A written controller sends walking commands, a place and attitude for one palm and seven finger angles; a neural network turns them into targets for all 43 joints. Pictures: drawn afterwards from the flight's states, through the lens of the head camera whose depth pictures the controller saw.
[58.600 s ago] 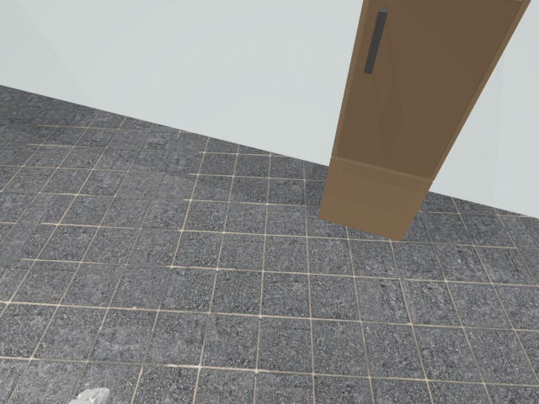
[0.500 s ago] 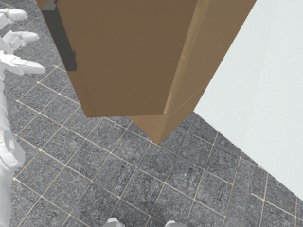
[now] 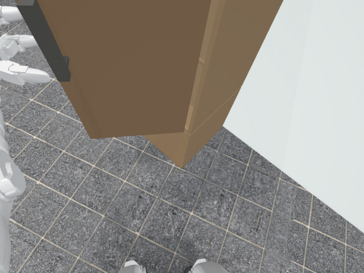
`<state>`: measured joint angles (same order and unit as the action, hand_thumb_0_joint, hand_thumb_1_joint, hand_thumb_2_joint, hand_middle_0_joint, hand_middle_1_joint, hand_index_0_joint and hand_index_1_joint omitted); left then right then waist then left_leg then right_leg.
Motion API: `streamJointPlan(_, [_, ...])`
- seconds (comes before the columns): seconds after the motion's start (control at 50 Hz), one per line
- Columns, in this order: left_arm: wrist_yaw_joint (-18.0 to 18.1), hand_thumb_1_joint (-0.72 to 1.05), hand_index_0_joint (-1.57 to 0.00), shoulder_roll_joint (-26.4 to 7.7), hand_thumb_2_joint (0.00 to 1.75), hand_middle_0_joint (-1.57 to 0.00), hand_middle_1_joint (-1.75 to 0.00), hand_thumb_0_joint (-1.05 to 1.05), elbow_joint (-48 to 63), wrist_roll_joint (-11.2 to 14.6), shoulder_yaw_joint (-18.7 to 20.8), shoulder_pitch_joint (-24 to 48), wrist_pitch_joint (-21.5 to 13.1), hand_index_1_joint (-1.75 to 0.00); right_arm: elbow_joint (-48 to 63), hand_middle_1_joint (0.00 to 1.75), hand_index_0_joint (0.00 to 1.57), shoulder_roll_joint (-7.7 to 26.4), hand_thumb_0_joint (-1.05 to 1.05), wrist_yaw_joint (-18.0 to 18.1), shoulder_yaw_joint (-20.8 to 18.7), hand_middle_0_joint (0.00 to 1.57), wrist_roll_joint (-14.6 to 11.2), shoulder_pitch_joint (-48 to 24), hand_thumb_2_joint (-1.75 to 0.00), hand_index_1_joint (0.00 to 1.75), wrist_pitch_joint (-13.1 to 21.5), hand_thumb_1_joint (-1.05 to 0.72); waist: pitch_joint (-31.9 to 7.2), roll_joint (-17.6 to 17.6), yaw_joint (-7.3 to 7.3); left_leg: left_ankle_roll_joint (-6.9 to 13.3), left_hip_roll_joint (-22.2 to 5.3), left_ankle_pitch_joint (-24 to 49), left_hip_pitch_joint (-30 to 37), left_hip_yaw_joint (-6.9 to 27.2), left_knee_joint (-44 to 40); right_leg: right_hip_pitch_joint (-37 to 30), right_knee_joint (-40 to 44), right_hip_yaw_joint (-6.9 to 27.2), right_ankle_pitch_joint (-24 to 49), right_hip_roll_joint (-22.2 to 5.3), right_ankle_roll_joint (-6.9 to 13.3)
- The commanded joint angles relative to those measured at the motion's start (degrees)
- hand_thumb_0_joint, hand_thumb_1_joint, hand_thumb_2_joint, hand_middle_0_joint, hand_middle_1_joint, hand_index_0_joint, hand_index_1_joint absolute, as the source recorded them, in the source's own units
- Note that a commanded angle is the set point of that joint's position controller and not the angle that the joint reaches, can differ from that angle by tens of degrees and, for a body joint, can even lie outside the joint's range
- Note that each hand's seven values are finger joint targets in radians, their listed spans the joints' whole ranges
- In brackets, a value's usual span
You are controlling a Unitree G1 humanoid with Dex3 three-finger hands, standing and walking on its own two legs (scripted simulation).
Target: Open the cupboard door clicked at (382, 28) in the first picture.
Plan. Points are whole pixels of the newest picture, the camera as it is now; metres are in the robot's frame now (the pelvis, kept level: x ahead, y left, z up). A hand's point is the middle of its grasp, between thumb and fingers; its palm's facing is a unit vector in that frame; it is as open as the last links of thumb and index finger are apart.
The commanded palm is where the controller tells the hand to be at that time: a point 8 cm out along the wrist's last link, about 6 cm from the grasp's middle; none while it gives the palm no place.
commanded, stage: slide the fingers in behind the handle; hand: left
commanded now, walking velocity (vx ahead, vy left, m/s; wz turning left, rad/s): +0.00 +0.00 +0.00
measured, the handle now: (50, 38) +0.57 +0.20 +0.15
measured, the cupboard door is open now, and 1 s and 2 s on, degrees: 50 49 48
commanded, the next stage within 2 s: close the thumb around the handle in 1.10 s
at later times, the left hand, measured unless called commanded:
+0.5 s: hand (41, 51) +0.53 +0.21 +0.15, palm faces +0.03 -1.00 +0.02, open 13.9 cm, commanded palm +0.50 +0.25 +0.14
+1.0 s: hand (58, 51) +0.52 +0.18 +0.16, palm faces +0.03 -1.00 +0.00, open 14.0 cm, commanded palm +0.50 +0.23 +0.14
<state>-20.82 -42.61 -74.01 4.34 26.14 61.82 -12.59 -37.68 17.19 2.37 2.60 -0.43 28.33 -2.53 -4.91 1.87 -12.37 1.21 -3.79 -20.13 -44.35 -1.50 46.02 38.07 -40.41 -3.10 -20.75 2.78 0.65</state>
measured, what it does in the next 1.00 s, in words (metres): stands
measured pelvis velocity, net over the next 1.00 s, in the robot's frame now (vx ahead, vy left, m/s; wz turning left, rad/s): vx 0.00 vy -0.01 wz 0.01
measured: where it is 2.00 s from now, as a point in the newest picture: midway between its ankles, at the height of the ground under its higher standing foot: outside the picture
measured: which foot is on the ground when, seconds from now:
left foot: down 0.00-1.00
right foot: down 0.00-1.00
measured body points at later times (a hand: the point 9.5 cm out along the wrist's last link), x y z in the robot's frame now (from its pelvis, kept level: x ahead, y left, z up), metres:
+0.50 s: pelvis +0.01 +0.00 +0.00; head +0.11 +0.01 +0.44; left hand +0.52 +0.26 +0.15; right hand +0.01 -0.27 -0.11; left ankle +0.01 +0.10 -0.71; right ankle -0.02 -0.12 -0.71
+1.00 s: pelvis +0.00 -0.01 +0.00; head +0.09 +0.00 +0.44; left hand +0.51 +0.23 +0.16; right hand -0.02 -0.27 -0.11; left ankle +0.01 +0.10 -0.71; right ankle -0.02 -0.12 -0.71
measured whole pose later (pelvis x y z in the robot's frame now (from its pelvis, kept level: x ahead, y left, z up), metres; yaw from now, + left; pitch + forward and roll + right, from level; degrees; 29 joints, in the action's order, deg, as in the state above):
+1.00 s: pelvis +0.00 -0.01 +0.00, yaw +1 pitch +16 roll -2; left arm -12.8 -31.9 -72.5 4.6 22.2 60.8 -14.1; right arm -38.2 16.2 0.9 1.9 -0.3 25.4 -1.2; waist -4.9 2.4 -10.7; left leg 0.6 -3.1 -19.7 -40.5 -1.5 44.6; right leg 35.2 -41.2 -3.1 -21.6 2.2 1.3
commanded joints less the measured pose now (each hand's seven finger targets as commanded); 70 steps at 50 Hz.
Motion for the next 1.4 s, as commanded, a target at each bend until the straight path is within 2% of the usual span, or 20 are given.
streamJointPlan(0.0, [-0.4, -0.5, -0.3, -13.3, 0.3, -0.3, -1.2, 0.0, 12.5, 1.9, -0.3, 26.9, -2.8, -1.2, 2.5, 0.3, 0.2, 10.7, 0.0, 0.9, -4.2, 0.2, -0.2, 8.5, -0.9, 0.3, 0.8, -0.9, -22.9, 8.6, 0.21, 1.4, 1.6, 19.3, 24.4, 3.9, -2.9, -3.3, 5.0, 1.5, 18.2, 1.2, -0.5])
streamJointPlan(0.06, [0.0, -0.5, -0.3, -13.2, 0.3, -0.3, -1.2, 0.0, 11.2, 1.8, -0.6, 26.5, -2.0, -1.2, 2.3, 0.3, 0.2, 10.7, 0.0, 1.0, -4.2, 0.2, -0.3, 8.7, -0.9, 0.3, 0.8, -0.9, -20.7, 6.3, -0.28, 1.7, 1.6, 17.8, 22.6, 3.9, -3.3, -3.2, 5.4, 1.6, 17.4, 1.1, -0.6])
streamJointPlan(0.12, [1.1, -0.5, -0.3, -11.3, 0.3, -0.3, -1.2, 0.0, 14.4, 1.3, -1.4, 27.1, -3.1, -1.2, 2.2, 0.3, 0.2, 10.3, 0.0, 0.6, -4.4, 0.2, 0.1, 8.8, -0.9, 0.3, 1.3, -0.9, -24.0, 10.4, 0.3, 1.2, 1.5, 21.9, 27.2, 4.3, -2.6, -1.9, 4.6, 1.3, 18.8, 1.1, -0.3])
streamJointPlan(0.18, [1.4, -0.5, -0.3, -7.0, 0.3, -0.3, -1.2, 0.0, 14.7, 2.2, -3.6, 26.4, -3.4, -1.2, 1.9, 0.3, 0.2, 10.0, 0.0, 0.4, -4.5, 0.2, 0.3, 8.9, -0.9, 0.3, 1.5, -0.9, -23.8, 8.5, -0.27, 1.2, 1.5, 24.0, 27.8, 4.3, -2.5, -2.2, 4.3, 0.9, 20.5, 1.2, -0.2])
streamJointPlan(0.24, [1.6, -0.5, -0.3, -7.7, 0.3, -0.3, -1.2, 0.0, 16.1, 2.6, -1.9, 26.6, -3.4, -1.2, 1.9, 0.3, 0.2, 10.1, 0.0, 0.1, -4.9, 0.2, 0.3, 8.6, -0.9, 0.3, 1.5, -0.9, -26.4, 8.6, 0.65, 0.9, 1.5, 26.2, 29.4, 4.5, -2.2, -3.4, 3.8, 0.9, 22.4, 1.2, -0.2])
streamJointPlan(0.32, [2.6, -0.5, -0.3, -6.3, 0.3, -0.3, -1.2, 0.0, 15.6, 2.4, -2.5, 26.2, -3.1, -1.2, 2.1, 0.3, 0.2, 9.7, 0.0, -0.2, -4.8, 0.2, 0.2, 7.9, -0.9, 0.3, 1.4, -0.9, -24.5, 7.4, 0.56, 1.2, 1.8, 26.8, 27.8, 4.0, -2.1, -4.2, 3.6, 1.1, 24.3, 1.1, -0.4])
streamJointPlan(0.34, [3.3, -0.5, -0.3, -8.5, 0.3, -0.3, -1.2, 0.0, 16.4, 2.1, -0.6, 26.2, -3.3, -1.2, 2.1, 0.3, 0.2, 9.8, 0.0, -0.3, -4.8, 0.2, 0.3, 7.9, -0.9, 0.3, 1.3, -0.9, -25.1, 7.1, 1.15, 1.2, 1.7, 26.9, 27.5, 4.0, -2.1, -5.0, 3.5, 1.2, 24.7, 1.0, -0.4])
streamJointPlan(0.42, [4.8, -0.5, -0.3, -7.8, 0.3, -0.3, -1.2, 0.0, 18.6, 1.4, -0.9, 25.7, -4.3, -1.2, 2.8, 0.3, 0.2, 9.3, 0.0, -0.7, -4.8, 0.2, 0.4, 7.2, -0.9, 0.3, 1.3, -0.9, -26.7, 8.1, 1.69, 1.1, 1.9, 28.6, 28.3, 3.7, -1.8, -6.1, 2.9, 1.3, 26.3, 0.9, -0.4])
streamJointPlan(0.5, [4.6, -0.5, -0.3, -3.3, 0.3, -0.3, -1.2, 0.0, 20.0, 2.1, -3.2, 23.5, -4.8, -1.2, 3.3, 0.3, 0.2, 8.9, 0.0, -0.9, -5.1, 0.2, 0.2, 6.4, -0.9, 0.3, 1.2, -0.9, -27.5, 8.0, 1.96, 0.8, 1.8, 31.5, 30.4, 3.9, -1.8, -6.3, 2.7, 1.0, 27.7, 1.1, -0.3])
streamJointPlan(0.6, [4.9, -0.5, -0.3, -0.8, 0.3, -0.3, -1.2, 0.0, 19.8, 3.2, -4.1, 23.6, -3.4, -1.2, 2.8, 0.3, 0.2, 9.0, 0.0, -0.9, -5.3, 0.2, 0.0, 6.0, -0.9, 0.3, 1.1, -0.9, -25.9, 6.4, 1.8, 0.9, 1.8, 29.9, 30.3, 3.9, -2.5, -6.1, 3.3, 0.8, 26.7, 1.0, -0.2])
streamJointPlan(0.66, [6.3, -0.5, -0.3, 0.8, 0.3, -0.3, -1.2, 0.0, 18.1, 2.8, -4.9, 22.7, -2.8, -1.2, 2.9, 0.3, 0.2, 8.6, 0.0, -1.1, -5.0, 0.2, 0.0, 5.5, -0.9, 0.3, 1.2, -0.9, -22.2, 5.1, 1.82, 0.9, 1.9, 26.6, 27.7, 3.7, -3.1, -5.5, 3.7, 0.7, 24.5, 0.9, -0.2])
streamJointPlan(0.7, [7.7, -0.5, -0.3, 0.3, 0.3, -0.3, -1.2, 0.0, 18.1, 2.2, -4.8, 24.7, -3.3, -1.2, 2.8, 0.3, 0.2, 8.6, 0.0, -1.0, -5.0, 0.2, 0.1, 5.4, -0.9, 0.3, 1.4, -0.9, -21.4, 4.1, 1.32, 1.2, 2.1, 24.0, 26.5, 3.7, -3.4, -5.4, 3.9, 1.0, 23.0, 0.8, -0.4])
streamJointPlan(0.76, [9.4, -0.5, -0.3, -4.3, 0.3, -0.3, -1.2, 0.0, 16.7, 0.8, -1.8, 26.2, -3.8, -1.2, 2.7, 0.3, 0.2, 8.9, 0.0, -0.9, -4.9, 0.2, 0.2, 5.8, -0.9, 0.3, 1.6, -0.9, -21.6, 3.5, 1.56, 1.3, 2.3, 21.2, 24.1, 3.5, -3.6, -6.7, 3.7, 1.6, 21.9, 0.5, -0.4])
streamJointPlan(0.86, [9.2, -0.5, -0.3, -1.6, 0.3, -0.3, -1.2, 0.0, 15.8, 0.0, -4.0, 25.5, -5.9, -1.2, 2.8, 0.3, 0.2, 8.6, 0.0, -0.9, -4.8, 0.2, 0.3, 5.7, -0.9, 0.3, 2.3, -0.9, -23.7, 4.8, 1.42, 1.0, 2.3, 21.4, 26.2, 3.6, -3.1, -5.5, 3.5, 1.7, 21.1, 0.6, -0.3])
streamJointPlan(0.92, [8.0, -0.5, -0.3, -3.7, 0.3, -0.3, -1.2, 0.0, 13.5, 0.8, -3.3, 27.4, -5.0, -1.2, 2.5, 0.3, 0.2, 9.2, 0.0, -0.4, -4.7, 0.2, 0.0, 6.0, -0.9, 0.3, 2.1, -0.9, -22.3, 2.1, 0.49, 1.4, 2.5, 17.5, 22.9, 3.2, -3.8, -7.3, 4.4, 2.3, 20.1, 0.4, -0.6])
streamJointPlan(1.1, [7.1, -0.5, -0.3, -6.4, 0.3, -0.3, -1.2, 0.0, 16.3, 1.1, -1.5, 26.8, -6.1, -1.2, 2.6, 0.3, 0.2, 9.1, 0.0, -0.2, -4.7, 0.2, 0.1, 6.8, -0.9, 0.3, 2.6, -0.9, -25.8, 5.3, 1.6, 1.5, 2.8, 19.1, 23.7, 2.8, -3.7, -9.4, 4.5, 2.8, 22.4, 0.4, -0.6])
streamJointPlan(1.18, [6.2, -0.5, -0.3, -4.4, 0.3, -0.3, -1.2, 0.0, 13.0, 1.5, -3.4, 25.2, -4.7, -1.2, 2.4, 0.3, 0.2, 9.3, 0.0, -0.1, -4.5, 0.2, -0.1, 6.9, -0.9, 0.3, 2.2, -0.9, -20.9, 3.4, 0.77, 1.8, 2.9, 17.4, 21.1, 2.4, -4.2, -8.9, 5.3, 2.6, 21.6, 0.4, -0.6])
streamJointPlan(1.3, [6.6, -0.16, -0.32, -7.5, 0.44, -0.32, -1.24, 0.0, 15.4, 1.3, -1.4, 27.3, -5.1, -1.24, 2.2, 0.3, 0.2, 9.5, 0.0, 0.0, -4.8, 0.2, 0.0, 7.1, -0.9, 0.3, 2.4, -0.9, -23.6, 5.7, 0.95, 1.6, 2.5, 17.8, 23.3, 2.9, -4.0, -7.8, 5.2, 2.8, 20.2, 0.4, -0.6])
streamJointPlan(1.34, [6.7, -0.05, -0.33, -5.5, 0.49, -0.33, -1.25, 0.0, 16.4, 1.5, -2.7, 29.2, -5.8, -1.25, 1.9, 0.3, 0.2, 9.3, 0.0, -0.1, -4.8, 0.2, 0.1, 7.2, -0.9, 0.3, 2.7, -0.9, -23.9, 6.5, 0.41, 1.3, 2.4, 18.3, 24.7, 3.3, -3.9, -6.6, 5.0, 2.3, 19.7, 0.5, -0.6])
streamJointPlan(1.38, [6.6, 0.06, -0.34, -6.3, 0.54, -0.34, -1.26, 0.0, 16.9, 1.7, -1.6, 27.3, -6.4, -1.26, 1.9, 0.3, 0.2, 9.4, 0.0, -0.3, -4.9, 0.2, 0.3, 7.4, -0.9, 0.3, 2.7, -0.9, -25.7, 6.3, 1.2, 1.3, 2.4, 20.8, 25.8, 3.3, -3.5, -7.7, 4.4, 2.2, 21.7, 0.7, -0.3])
